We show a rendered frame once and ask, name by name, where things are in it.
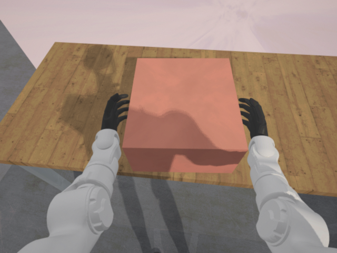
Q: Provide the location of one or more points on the left robot forearm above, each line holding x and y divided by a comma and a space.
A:
103, 166

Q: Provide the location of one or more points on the table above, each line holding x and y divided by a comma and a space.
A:
54, 121

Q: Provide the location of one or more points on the robot left upper arm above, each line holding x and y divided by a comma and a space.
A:
76, 220

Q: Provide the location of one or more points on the robot right upper arm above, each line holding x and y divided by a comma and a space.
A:
289, 228

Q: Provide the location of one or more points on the left robot hand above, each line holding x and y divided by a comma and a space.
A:
110, 118

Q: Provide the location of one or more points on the right robot forearm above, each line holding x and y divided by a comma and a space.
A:
267, 177

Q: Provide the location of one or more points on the right robot hand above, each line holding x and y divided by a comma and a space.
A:
257, 123

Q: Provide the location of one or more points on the carton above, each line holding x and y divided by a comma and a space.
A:
184, 116

